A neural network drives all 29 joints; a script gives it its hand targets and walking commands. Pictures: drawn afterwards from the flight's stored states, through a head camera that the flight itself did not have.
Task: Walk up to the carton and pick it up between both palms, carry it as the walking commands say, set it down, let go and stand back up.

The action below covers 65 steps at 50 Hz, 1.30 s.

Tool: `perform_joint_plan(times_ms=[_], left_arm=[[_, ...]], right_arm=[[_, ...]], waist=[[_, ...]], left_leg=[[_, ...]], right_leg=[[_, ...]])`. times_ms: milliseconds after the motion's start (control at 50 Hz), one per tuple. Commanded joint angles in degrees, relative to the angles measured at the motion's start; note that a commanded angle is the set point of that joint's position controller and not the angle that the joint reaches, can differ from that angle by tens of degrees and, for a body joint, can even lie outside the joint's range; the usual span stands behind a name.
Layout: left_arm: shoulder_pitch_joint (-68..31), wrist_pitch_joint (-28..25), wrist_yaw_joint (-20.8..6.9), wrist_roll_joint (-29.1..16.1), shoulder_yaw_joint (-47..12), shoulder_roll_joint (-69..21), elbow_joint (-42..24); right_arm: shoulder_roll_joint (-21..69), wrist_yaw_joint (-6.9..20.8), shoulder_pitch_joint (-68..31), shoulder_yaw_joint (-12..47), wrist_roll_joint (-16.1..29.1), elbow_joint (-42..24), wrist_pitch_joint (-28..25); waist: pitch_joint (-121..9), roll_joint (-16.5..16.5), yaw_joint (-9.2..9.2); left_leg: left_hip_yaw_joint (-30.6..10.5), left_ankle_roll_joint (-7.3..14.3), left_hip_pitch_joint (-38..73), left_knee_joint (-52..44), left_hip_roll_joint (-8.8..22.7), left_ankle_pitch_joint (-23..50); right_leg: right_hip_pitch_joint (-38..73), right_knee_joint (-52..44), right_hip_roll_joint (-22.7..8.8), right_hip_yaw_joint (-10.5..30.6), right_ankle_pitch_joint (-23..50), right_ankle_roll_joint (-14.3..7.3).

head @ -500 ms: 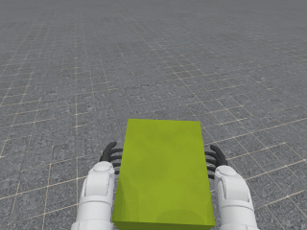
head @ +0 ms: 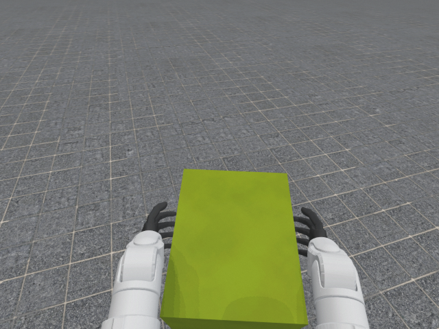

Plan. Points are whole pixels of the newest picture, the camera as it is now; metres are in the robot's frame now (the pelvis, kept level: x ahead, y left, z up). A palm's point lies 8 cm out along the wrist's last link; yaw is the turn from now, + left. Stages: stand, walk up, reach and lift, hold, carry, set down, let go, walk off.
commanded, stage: hold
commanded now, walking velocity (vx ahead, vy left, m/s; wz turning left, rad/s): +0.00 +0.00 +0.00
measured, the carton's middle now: (231, 253) +0.32 +0.00 -0.04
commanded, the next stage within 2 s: carry in 0.48 s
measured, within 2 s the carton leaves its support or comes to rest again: neither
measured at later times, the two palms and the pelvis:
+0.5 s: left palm (151, 240) +0.28 +0.15 +0.05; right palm (316, 247) +0.28 -0.16 +0.04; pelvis +0.00 +0.00 +0.00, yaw +0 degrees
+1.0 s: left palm (139, 281) +0.20 +0.15 +0.06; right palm (323, 283) +0.21 -0.15 +0.05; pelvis -0.08 -0.01 -0.02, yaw +1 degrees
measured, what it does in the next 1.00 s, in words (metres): lifts its right foot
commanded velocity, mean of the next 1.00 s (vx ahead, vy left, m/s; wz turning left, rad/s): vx -0.08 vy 0.00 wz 0.00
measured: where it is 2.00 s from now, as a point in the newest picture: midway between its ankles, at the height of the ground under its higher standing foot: outside the picture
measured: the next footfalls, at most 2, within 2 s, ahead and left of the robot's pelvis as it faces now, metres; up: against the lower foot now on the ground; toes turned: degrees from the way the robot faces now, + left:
right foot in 1.04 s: -0.04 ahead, -0.11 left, +0.00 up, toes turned -2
left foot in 1.26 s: -0.04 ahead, +0.12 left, +0.00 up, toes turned +6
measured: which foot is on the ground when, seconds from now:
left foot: down 0.00-1.00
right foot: down 0.00-0.86, up 0.88-1.00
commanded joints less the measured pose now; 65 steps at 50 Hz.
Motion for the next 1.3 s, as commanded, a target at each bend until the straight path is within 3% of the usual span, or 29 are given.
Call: perform_joint_plan(times_ms=[0, 440, 460, 480, 500, 560, 620, 660, 700, 760, 780, 800, 820, 840, 860, 880, 900, 940, 1000, 1020, 1040, 1060, 1080, 1120, 1180, 1220, 1260, 1280], left_arm=[[-29.5, -2.7, -15.7, -17.2, -32.0, -54.5, -3.4], [-29.0, -2.7, -15.4, -17.1, -32.4, -53.9, -4.3], [-27.9, -2.4, -15.5, -17.8, -34.0, -51.7, -3.3], [-28.3, -2.2, -15.3, -18.2, -34.1, -53.5, -3.2], [-29.2, -2.1, -15.0, -19.2, -35.0, -54.1, -5.1], [-31.6, -0.1, -14.0, -23.4, -39.7, -54.0, -11.8], [-29.9, 4.1, -13.3, -26.3, -42.8, -53.3, -14.8], [-30.3, 7.4, -12.9, -28.7, -44.3, -53.9, -16.6], [-30.1, 10.9, -12.4, -30.7, -45.4, -54.7, -19.3], [-30.3, 15.9, -11.3, -32.6, -46.3, -55.1, -23.8], [-30.5, 17.4, -10.8, -33.1, -46.7, -55.1, -25.4], [-30.9, 18.7, -10.4, -33.6, -47.1, -55.3, -27.1], [-31.2, 19.9, -10.1, -33.8, -47.3, -55.5, -28.3], [-32.0, 20.9, -9.9, -33.9, -47.1, -55.5, -29.5], [-33.5, 21.8, -9.8, -34.1, -46.9, -55.8, -30.7], [-34.1, 22.5, -9.9, -34.2, -46.8, -56.2, -31.1], [-33.5, 23.1, -10.1, -34.9, -46.8, -56.7, -30.8], [-33.6, 24.1, -10.5, -36.5, -47.0, -57.8, -30.9], [-31.9, 25.2, -10.8, -37.0, -46.0, -58.0, -29.1], [-31.1, 25.5, -10.9, -36.9, -45.6, -57.9, -28.2], [-30.5, 25.6, -11.0, -37.0, -45.5, -57.7, -26.8], [-28.0, 25.6, -11.3, -35.9, -44.4, -57.3, -24.9], [-29.1, 25.8, -11.4, -36.1, -44.5, -59.1, -25.2], [-29.5, 26.0, -11.2, -34.9, -43.5, -60.1, -25.4], [-30.6, 25.7, -11.0, -33.9, -42.1, -60.1, -24.9], [-29.6, 25.8, -11.0, -33.1, -40.8, -59.3, -23.4], [-27.8, 25.6, -11.0, -33.0, -40.4, -59.3, -22.4], [-29.1, 25.4, -10.8, -33.7, -41.1, -59.4, -24.3]], right_arm=[[52.4, 15.7, -30.9, 32.0, 17.0, -4.1, -2.9], [52.1, 15.3, -30.3, 32.2, 16.9, -5.1, -2.8], [50.8, 15.1, -29.6, 33.5, 18.5, -5.7, -2.7], [51.8, 15.1, -30.2, 33.6, 18.0, -5.9, -2.4], [52.2, 15.1, -30.8, 34.6, 18.6, -7.1, -2.0], [52.6, 14.2, -31.9, 39.5, 22.4, -12.1, 0.5], [52.3, 13.2, -29.6, 41.9, 25.4, -15.4, 4.8], [53.2, 12.8, -30.7, 43.2, 28.5, -17.8, 8.0], [53.8, 12.3, -31.9, 44.9, 31.3, -21.2, 11.4], [54.1, 11.8, -33.2, 46.6, 34.5, -26.1, 16.5], [54.3, 11.7, -33.4, 46.9, 35.5, -27.4, 18.1], [54.3, 11.7, -33.6, 47.1, 36.4, -28.5, 19.4], [54.1, 11.8, -33.8, 46.8, 37.0, -29.3, 20.6], [54.4, 11.9, -33.3, 46.4, 37.3, -29.6, 21.6], [54.5, 11.8, -33.3, 45.9, 37.3, -30.4, 22.4], [54.6, 11.7, -33.5, 45.8, 36.7, -31.1, 23.2], [54.7, 11.5, -33.8, 45.7, 36.4, -31.9, 23.9], [55.9, 11.1, -33.1, 45.0, 35.8, -32.6, 24.7], [55.7, 10.6, -30.6, 43.4, 34.6, -31.3, 25.8], [55.3, 10.5, -29.8, 42.8, 34.1, -30.2, 26.1], [54.8, 10.4, -29.3, 42.4, 33.7, -29.0, 26.2], [54.8, 10.6, -30.4, 42.9, 33.9, -29.9, 26.5], [56.3, 10.6, -30.9, 43.1, 34.1, -29.5, 26.6], [58.0, 11.2, -32.4, 44.1, 35.3, -28.6, 27.0], [58.4, 11.5, -34.3, 45.5, 36.6, -27.9, 27.3], [58.1, 11.5, -34.4, 45.5, 36.8, -26.7, 27.7], [57.8, 11.6, -34.2, 44.8, 37.0, -25.9, 27.6], [58.2, 11.6, -34.2, 44.2, 37.0, -26.2, 27.1]], waist=[[-14.2, 0.5, -0.08], [-13.8, 0.3, 0.05], [-14.3, 2.1, 0.49], [-16.3, 2.5, 0.59], [-16.7, 2.6, 0.69], [-21.0, 1.4, 0.61], [-25.0, -0.5, 0.29], [-26.0, -2.0, 0.11], [-26.0, -3.6, 0.19], [-25.4, -7.4, -0.06], [-25.2, -7.6, -0.28], [-24.7, -5.8, -0.4], [-23.7, -1.4, -0.53], [-22.4, 7.0, -0.7], [-22.4, 15.3, -0.75], [-22.4, 14.5, -0.35], [-23.1, 10.7, -0.15], [-25.2, 9.4, -0.55], [-27.4, 10.5, -0.61], [-27.5, 7.3, -0.72], [-26.7, 2.7, -0.63], [-23.8, -8.3, 0.49], [-21.1, -8.4, 0.59], [-20.1, -4.1, 0.27], [-20.6, -7.3, -0.18], [-22.3, -7.6, -0.6], [-25.4, -5.9, -0.27], [-26.3, -0.7, 0.07]], left_leg=[[-2.3, -0.7, 5.0, -3.0, -3.0, 7.9], [-2.3, -0.7, 4.4, -2.7, -3.3, 7.2], [-4.3, 1.4, -5.4, -0.4, 9.2, 4.0], [-6.8, 2.3, -6.7, 0.5, 10.3, 4.0], [-6.5, 2.4, -9.3, 2.8, 10.6, 6.8], [-4.9, 2.0, -11.5, 10.0, 9.7, 18.4], [-4.1, 1.4, -12.4, 14.8, 8.7, 21.4], [-3.5, 1.3, -14.3, 17.0, 7.4, 17.5], [-1.6, 1.2, -16.2, 18.8, 5.4, 11.4], [1.5, 1.4, -16.0, 21.4, 2.7, -1.3], [1.8, 1.8, -14.7, 20.2, 2.2, -5.2], [0.8, 2.1, -13.2, 18.0, 2.4, -5.9], [-3.3, 2.6, -12.2, 13.1, 4.5, -7.3], [-13.3, 3.7, -14.2, 1.4, 10.2, -14.1], [-25.5, 6.4, -15.7, -7.6, 17.6, -18.2], [-27.7, 8.0, -17.3, -10.3, 20.0, -17.2], [-23.3, 7.5, -17.8, -9.8, 18.5, -16.1], [-13.8, 5.8, -15.3, -6.2, 14.4, -5.2], [-10.1, 4.2, -11.4, -2.9, 12.0, -3.9], [-8.4, 2.8, -12.5, 0.3, 10.4, -4.6], [-6.1, 1.1, -17.1, 3.2, 8.1, -1.7], [-0.4, -0.4, -24.7, 10.8, 3.3, -6.5], [2.3, 0.2, -26.3, 17.8, 3.2, -13.1], [2.3, 0.8, -23.1, 24.5, 3.6, -12.5], [4.5, 0.8, -21.6, 16.2, 2.7, -9.7], [5.9, 0.5, -15.5, 5.5, 2.4, -1.9], [1.5, 1.3, -8.3, 3.3, 6.6, 5.3], [-0.7, 1.9, -8.2, 8.2, 9.2, 15.5]], right_leg=[[0.3, -3.8, 3.3, 1.8, 6.2, -0.5], [0.6, -3.6, 3.3, 2.0, 5.8, -0.4], [-6.1, 3.1, -6.9, -0.5, -1.5, -1.0], [-6.4, 5.5, -6.1, 0.5, -0.5, -1.2], [-7.2, 7.7, -6.3, 0.6, 3.3, -1.3], [-8.6, 12.2, -7.6, 1.5, 12.7, -2.1], [-9.2, 13.3, -9.6, 3.8, 19.3, -3.4], [-10.0, 13.3, -11.2, 5.1, 22.2, -4.7], [-11.6, 11.8, -12.7, 6.3, 20.1, -6.2], [-17.3, 9.2, -15.3, 7.4, 13.8, -8.0], [-20.1, 8.2, -14.6, 7.1, 6.5, -7.6], [-23.3, 7.9, -12.9, 5.8, -4.7, -6.4], [-26.5, 9.8, -9.8, 3.4, -15.3, -4.5], [-27.2, 17.3, -3.8, -1.7, -19.3, -2.2], [-26.4, 33.3, 1.3, -6.2, -17.0, -0.1], [-24.2, 38.3, 0.5, -3.5, -15.6, 0.7], [-22.7, 37.2, -0.6, -3.3, -14.5, 0.9], [-18.6, 27.2, -0.1, -5.4, -14.4, 1.0], [-10.6, 6.9, 1.8, -8.9, -11.6, 0.5], [-6.8, 0.6, 0.3, -7.1, -11.3, 0.3], [-2.8, -0.2, -4.3, -2.1, -9.9, -0.7], [-4.9, -2.6, -15.4, 11.3, -10.6, -4.4], [-9.4, -3.3, -21.0, 12.7, -2.2, -6.9], [-12.6, -1.1, -19.6, 8.5, 9.2, -8.5], [-8.9, 2.8, -14.7, 2.0, 17.2, -7.5], [-8.2, 4.8, -12.8, 0.4, 16.8, -6.1], [-10.2, 8.8, -11.2, -0.9, 16.8, -3.8], [-11.3, 8.8, -8.9, -2.2, 15.7, -2.3]])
